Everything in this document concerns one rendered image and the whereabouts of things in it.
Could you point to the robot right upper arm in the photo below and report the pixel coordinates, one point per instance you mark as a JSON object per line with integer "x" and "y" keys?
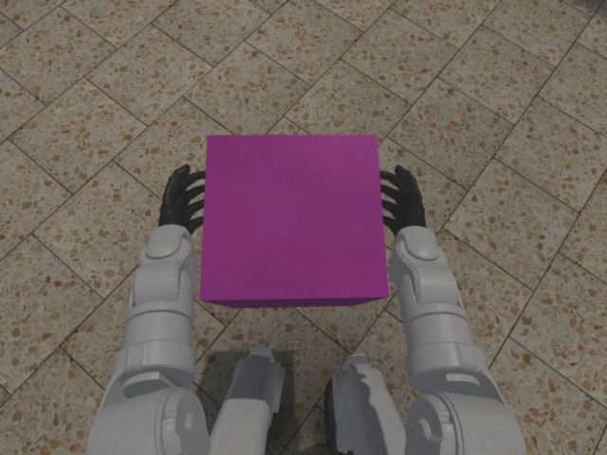
{"x": 446, "y": 423}

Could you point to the robot right foot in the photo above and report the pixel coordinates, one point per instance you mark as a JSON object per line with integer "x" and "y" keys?
{"x": 330, "y": 419}

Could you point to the robot left upper arm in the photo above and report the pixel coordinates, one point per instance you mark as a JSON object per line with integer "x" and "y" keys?
{"x": 165, "y": 422}

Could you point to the right robot hand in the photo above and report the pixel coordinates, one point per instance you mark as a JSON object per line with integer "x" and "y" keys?
{"x": 408, "y": 210}

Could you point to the right robot forearm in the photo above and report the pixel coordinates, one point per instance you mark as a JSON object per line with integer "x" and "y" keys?
{"x": 442, "y": 356}

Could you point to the left robot forearm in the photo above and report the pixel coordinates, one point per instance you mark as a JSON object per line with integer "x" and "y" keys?
{"x": 157, "y": 348}

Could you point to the carton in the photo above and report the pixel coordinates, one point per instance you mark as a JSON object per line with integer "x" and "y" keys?
{"x": 292, "y": 221}

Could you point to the left robot hand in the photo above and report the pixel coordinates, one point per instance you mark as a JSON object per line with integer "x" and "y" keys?
{"x": 175, "y": 209}

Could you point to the robot right shin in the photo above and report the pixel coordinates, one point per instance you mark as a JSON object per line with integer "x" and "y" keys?
{"x": 343, "y": 433}

